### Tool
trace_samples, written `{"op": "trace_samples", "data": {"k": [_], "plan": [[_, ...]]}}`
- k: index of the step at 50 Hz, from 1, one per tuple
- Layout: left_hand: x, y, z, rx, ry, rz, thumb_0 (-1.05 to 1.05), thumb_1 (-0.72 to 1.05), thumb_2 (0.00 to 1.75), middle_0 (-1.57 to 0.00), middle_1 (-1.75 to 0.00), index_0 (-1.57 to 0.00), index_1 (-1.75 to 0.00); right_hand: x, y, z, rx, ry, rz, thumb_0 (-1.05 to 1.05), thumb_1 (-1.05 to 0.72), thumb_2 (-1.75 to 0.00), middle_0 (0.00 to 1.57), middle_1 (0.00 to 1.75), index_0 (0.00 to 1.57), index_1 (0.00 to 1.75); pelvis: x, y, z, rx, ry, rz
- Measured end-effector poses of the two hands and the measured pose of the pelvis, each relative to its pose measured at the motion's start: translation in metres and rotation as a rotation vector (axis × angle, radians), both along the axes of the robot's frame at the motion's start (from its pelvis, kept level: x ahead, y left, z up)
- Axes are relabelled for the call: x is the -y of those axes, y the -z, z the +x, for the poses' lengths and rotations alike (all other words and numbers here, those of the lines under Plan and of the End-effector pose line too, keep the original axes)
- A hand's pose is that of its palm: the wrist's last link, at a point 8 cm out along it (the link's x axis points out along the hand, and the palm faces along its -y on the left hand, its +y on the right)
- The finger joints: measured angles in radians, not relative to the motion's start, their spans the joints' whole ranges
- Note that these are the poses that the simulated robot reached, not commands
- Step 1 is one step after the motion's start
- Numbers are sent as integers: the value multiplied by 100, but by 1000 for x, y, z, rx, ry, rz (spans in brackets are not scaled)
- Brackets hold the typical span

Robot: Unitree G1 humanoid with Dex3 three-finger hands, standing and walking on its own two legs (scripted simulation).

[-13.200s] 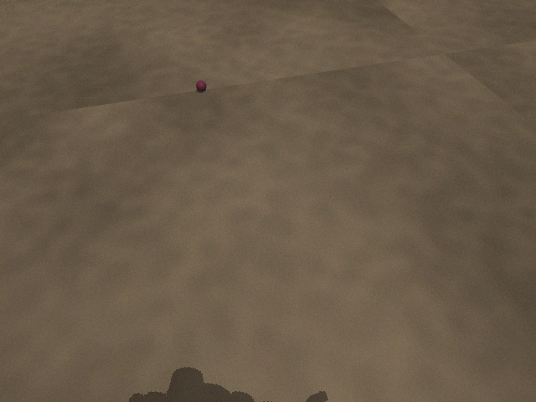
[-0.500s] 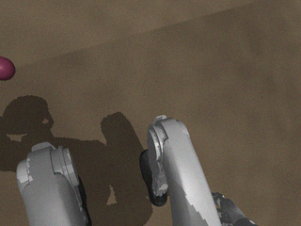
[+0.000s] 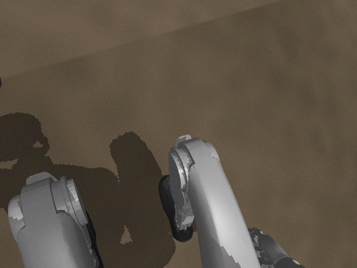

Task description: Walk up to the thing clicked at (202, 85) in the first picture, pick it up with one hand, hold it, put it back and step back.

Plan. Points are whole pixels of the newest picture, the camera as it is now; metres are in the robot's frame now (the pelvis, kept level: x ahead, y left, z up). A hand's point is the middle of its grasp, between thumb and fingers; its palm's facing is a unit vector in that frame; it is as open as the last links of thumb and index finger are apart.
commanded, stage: rise first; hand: left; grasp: from above
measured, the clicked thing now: out of the picture +0.54 +0.32 -0.29
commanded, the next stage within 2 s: approach in 0.74 s
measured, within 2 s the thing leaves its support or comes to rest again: neither
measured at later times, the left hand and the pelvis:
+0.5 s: hand out of the picture +0.48 +0.36 -0.17, palm faces -0.47 -0.09 -0.88, open 13.2 cm; pelvis +0.00 +0.00 +0.00, yaw +0 degrees
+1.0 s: hand out of the picture +0.48 +0.36 -0.17, palm faces -0.47 -0.08 -0.88, open 13.1 cm; pelvis +0.00 +0.00 +0.00, yaw +0 degrees
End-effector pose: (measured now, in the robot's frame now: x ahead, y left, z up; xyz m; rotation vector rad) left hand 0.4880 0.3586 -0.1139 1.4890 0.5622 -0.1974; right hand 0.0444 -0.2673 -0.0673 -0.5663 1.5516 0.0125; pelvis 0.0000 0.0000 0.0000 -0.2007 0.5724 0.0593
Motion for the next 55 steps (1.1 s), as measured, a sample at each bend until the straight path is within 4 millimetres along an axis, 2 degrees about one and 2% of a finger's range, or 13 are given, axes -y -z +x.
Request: {"op": "trace_samples", "data": {"k": [34,47,51,55], "plan": [[-1,-5,-2,-1,15,1,0,-37,86,-27,-88,-26,-89,-6,-1,5,33,-2,11,0,-91,-90,20,30,20,30,-2,-1,-2,3,-2,-8],[0,-5,-2,-6,12,7,0,-36,86,-27,-86,-26,-87,-5,-1,1,33,-1,10,0,-91,-90,20,30,20,30,-1,1,-4,7,-1,-5],[5,-3,5,-4,25,6,0,-38,88,-24,-89,-24,-90,-6,-1,-2,24,-3,5,0,-90,-90,20,30,20,30,-1,1,-3,4,-1,-4],[18,-4,21,28,53,-1,0,-40,90,-21,-93,-21,-92,-6,-3,-6,15,0,-6,0,-90,-89,20,30,20,30,-1,2,-3,-2,-1,-5]]}}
